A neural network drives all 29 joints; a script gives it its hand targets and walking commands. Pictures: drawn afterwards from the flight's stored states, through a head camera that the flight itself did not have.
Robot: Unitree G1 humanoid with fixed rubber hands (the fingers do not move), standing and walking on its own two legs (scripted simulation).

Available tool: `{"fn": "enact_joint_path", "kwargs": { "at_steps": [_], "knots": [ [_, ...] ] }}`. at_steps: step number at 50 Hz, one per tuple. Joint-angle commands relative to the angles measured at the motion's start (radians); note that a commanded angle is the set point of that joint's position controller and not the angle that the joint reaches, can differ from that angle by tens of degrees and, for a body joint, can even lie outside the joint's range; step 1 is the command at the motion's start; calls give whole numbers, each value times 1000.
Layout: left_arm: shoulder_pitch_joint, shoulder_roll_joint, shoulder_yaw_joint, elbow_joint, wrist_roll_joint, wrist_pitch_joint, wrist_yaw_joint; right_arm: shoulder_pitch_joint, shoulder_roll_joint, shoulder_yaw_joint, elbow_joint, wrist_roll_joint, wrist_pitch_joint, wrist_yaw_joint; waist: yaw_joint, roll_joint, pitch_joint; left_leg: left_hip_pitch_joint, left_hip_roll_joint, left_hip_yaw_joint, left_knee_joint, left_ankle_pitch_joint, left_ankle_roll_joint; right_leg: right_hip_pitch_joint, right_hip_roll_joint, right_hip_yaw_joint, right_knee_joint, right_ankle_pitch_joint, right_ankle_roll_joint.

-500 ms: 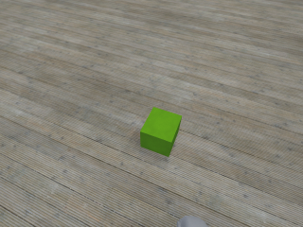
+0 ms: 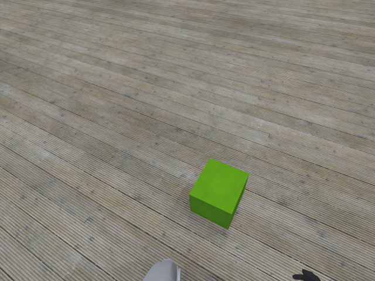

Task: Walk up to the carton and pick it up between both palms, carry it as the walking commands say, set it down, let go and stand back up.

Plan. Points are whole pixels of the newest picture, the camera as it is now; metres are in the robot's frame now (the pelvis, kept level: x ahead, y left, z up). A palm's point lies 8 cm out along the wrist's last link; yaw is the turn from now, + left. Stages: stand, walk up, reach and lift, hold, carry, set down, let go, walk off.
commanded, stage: walk up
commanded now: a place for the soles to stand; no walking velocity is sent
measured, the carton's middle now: (218, 192) +0.66 -0.05 -0.67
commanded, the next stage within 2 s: none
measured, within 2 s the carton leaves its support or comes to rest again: neither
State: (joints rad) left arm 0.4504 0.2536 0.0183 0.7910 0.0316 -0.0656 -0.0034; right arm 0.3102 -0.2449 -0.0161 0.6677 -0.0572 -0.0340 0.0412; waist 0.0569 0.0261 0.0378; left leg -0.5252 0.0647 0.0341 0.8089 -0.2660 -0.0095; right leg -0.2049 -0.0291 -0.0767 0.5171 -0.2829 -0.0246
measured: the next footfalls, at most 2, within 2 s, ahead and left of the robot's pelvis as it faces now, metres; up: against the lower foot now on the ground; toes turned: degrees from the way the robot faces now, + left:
left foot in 0.10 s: +0.18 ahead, +0.13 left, +0.00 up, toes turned +1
right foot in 0.42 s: +0.24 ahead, -0.13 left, +0.00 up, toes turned -2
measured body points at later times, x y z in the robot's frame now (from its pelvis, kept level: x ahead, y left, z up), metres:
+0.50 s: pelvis +0.14 -0.01 -0.02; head +0.15 -0.01 +0.43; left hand +0.27 +0.23 -0.13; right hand +0.18 -0.26 -0.15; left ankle +0.14 +0.13 -0.74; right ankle +0.20 -0.13 -0.74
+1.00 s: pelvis +0.14 +0.01 +0.00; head +0.16 -0.01 +0.44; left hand +0.21 +0.27 -0.13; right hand +0.23 -0.27 -0.13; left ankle +0.13 +0.13 -0.70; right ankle +0.20 -0.13 -0.74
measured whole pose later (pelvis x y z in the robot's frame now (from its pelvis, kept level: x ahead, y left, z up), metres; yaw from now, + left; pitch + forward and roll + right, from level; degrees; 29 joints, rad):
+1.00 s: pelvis +0.14 +0.01 +0.00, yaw -3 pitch +0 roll +0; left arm 0.31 0.24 0.01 0.85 0.03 -0.02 0.06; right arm 0.24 -0.31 0.00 0.80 -0.06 0.04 0.03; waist 0.01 0.03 0.03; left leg -0.37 0.02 0.02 0.86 -0.49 -0.02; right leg -0.36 -0.01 0.04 0.56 -0.21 -0.02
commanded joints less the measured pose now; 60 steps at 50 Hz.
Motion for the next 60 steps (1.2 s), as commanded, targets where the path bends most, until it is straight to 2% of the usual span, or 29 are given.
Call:
{"fn": "enact_joint_path", "kwargs": {
  "at_steps": [1, 4, 5, 6, 7, 8, 10, 14, 15, 17, 19, 20, 21, 22, 23, 24, 25, 28, 32, 39, 45, 46, 47, 48, 50, 53, 58, 59, 60],
  "knots": [
    [-3, 148, 29, -40, 1, -5, -8, 32, -19, -12, -48, 7, -16, 1, -39, -154, 74, 158, -36, 30, -119, 95, 15, -171, -197, 192, -238, -186, -155],
    [17, 134, 14, -38, 4, 14, -13, 113, -58, -32, -29, 3, -31, -20, -96, -74, 50, 402, -83, 34, -231, 66, 37, -251, -152, 143, -33, -163, -103],
    [30, 91, -5, -52, 4, 16, -15, 202, -108, -51, -18, -4, -41, -31, -141, 41, -13, 529, 28, -126, -287, -11, 64, -319, -103, 90, 188, -141, -67],
    [70, 30, -23, -92, 9, 20, -17, 269, -199, -71, -29, -3, -42, -45, -152, 203, -103, 581, 297, -541, -441, -184, 143, -423, 14, -8, 517, -301, 2],
    [54, 92, 2, -107, 19, 39, -11, 275, -235, -76, -13, 19, -24, -59, -150, 126, -40, 517, 384, -735, -542, -281, 226, -503, 14, 55, 647, -338, 22],
    [14, 112, 8, -114, 21, 48, -9, 226, -195, -66, -10, 33, -18, -66, -133, 73, 21, 469, 365, -688, -550, -287, 245, -526, -22, 94, 702, -283, 32],
    [-7, 95, 8, -104, 19, 51, -8, 136, -145, -47, -9, 29, -25, -66, -94, 76, 50, 373, 293, -496, -546, -154, 240, -484, -56, 122, 636, -206, 37],
    [7, 32, -2, -69, 5, 56, -6, 71, -92, -11, 18, 21, -39, -60, -38, 109, -4, 239, 181, -185, -421, 466, 197, -238, -30, 78, 401, -116, 59],
    [-2, 13, -7, -62, -2, 56, -4, 53, -89, -3, 23, 24, -36, -57, -32, 131, -19, 217, 156, -137, -378, 572, 187, -177, -13, 60, 330, -61, 56],
    [-39, 6, -11, -54, -8, 57, 4, 49, -110, 6, 38, 38, -18, -50, -46, 166, -39, 211, 145, -118, -321, 656, 179, -113, 20, 25, 250, 43, 39],
    [-76, 14, -10, -57, -10, 54, 11, 25, -141, 8, 43, 51, 3, -45, -37, 150, -47, 174, 130, -113, -272, 559, 147, -23, 38, 6, 102, 178, 11],
    [-99, 41, -5, -63, -6, 50, 12, 23, -141, 14, 44, 53, 12, -43, -36, 118, -50, 140, 112, -119, -255, 421, 113, 28, 18, 39, 39, 266, -8],
    [-106, 91, 6, -67, -1, 46, 14, 32, -115, 25, 38, 52, 16, -42, -39, 52, -81, 91, 85, -117, -224, 220, 78, 100, -70, 119, 41, 392, -34],
    [-128, 148, 19, -80, -7, 46, 15, 94, -71, 39, 40, 53, 22, -48, -65, -86, -125, 116, 3, -69, -138, -18, 39, 88, -213, 272, -1, 492, -90],
    [-169, 157, 15, -80, -21, 55, 14, 125, -49, 41, 57, 57, 34, -59, -70, -128, -135, 214, -31, -32, -101, -160, 13, -23, -285, 333, -62, 426, -159],
    [-219, 150, 10, -75, -26, 65, 13, 114, -59, 38, 67, 52, 42, -64, -76, -141, -89, 248, -31, -25, -135, -164, 11, -104, -261, 329, -91, 270, -160],
    [-261, 130, 0, -74, -30, 72, 13, 100, -68, 36, 72, 46, 40, -65, -83, -153, -47, 255, -18, -38, -194, -122, 12, -147, -218, 294, -100, 178, -125],
    [-270, 98, -19, -49, -37, 68, 6, 58, -106, 26, 89, 41, 23, -57, -59, -121, -10, 235, 25, -93, -286, 51, 25, -113, -114, 209, -55, 203, -50],
    [-269, 103, -25, -20, -37, 56, 2, 26, -105, 25, 106, 48, 14, -54, -52, -86, -83, 267, 29, -76, -294, 81, 31, -39, -107, 197, -38, 297, -51],
    [-288, 113, -27, 14, -41, 59, 1, -16, -105, 23, 137, 49, 19, -50, -57, -56, -40, 276, 38, -72, -345, 15, 37, -91, -94, 205, -94, 112, -36],
    [-261, 122, -28, 52, -40, 55, 1, -37, -116, 24, 167, 52, 15, -48, -51, -34, -27, 274, 47, -78, -383, -7, 46, -92, -78, 199, -107, 51, -24],
    [-93, 167, 13, 33, -7, 46, 35, -81, -223, -11, 118, -9, 37, -21, -26, 40, -18, 168, -15, 50, -190, -265, 30, -55, -133, 399, -167, -236, -77],
    [-19, 232, 40, 56, 0, 48, 57, -104, -156, -3, 85, -16, 53, -9, -5, -79, -14, -40, -56, 39, -25, -340, 15, 64, -248, 609, -242, -408, -150],
    [8, 252, 60, 45, 4, 46, 78, -126, -142, 0, 49, -21, 64, -5, 11, -105, 6, -156, -16, -56, 130, -358, 0, 87, -327, 733, -275, -489, -205],
    [-37, 234, 73, 13, 11, 37, 97, -144, -130, -6, 20, -20, 72, -4, -20, -87, 24, -210, 33, -112, 236, -213, -29, 48, -323, 708, -273, -439, -210],
    [-104, 187, 79, -36, 25, 22, 89, -107, -129, -13, 10, -12, 75, 8, -49, -165, -30, -83, 32, -90, 247, -177, -58, -56, -220, 521, -243, -299, -157],
    [-143, 216, 103, -115, 25, 37, 83, -53, -126, -22, -28, 4, 91, 21, -80, -239, -22, 177, 13, -39, 56, -184, -40, -277, -165, 415, -177, -269, -113],
    [-177, 213, 101, -132, 23, 48, 76, 21, -119, -25, -14, 8, 88, 17, -122, -230, -29, 321, -6, 0, -52, -138, -22, -366, -128, 361, -125, -275, -86],
    [-185, 185, 91, -145, 25, 64, 71, 127, -120, -30, 20, 8, 82, 12, -170, -132, -33, 477, -50, 41, -159, -120, -15, -484, -47, 296, 30, -354, -64]
  ]
}}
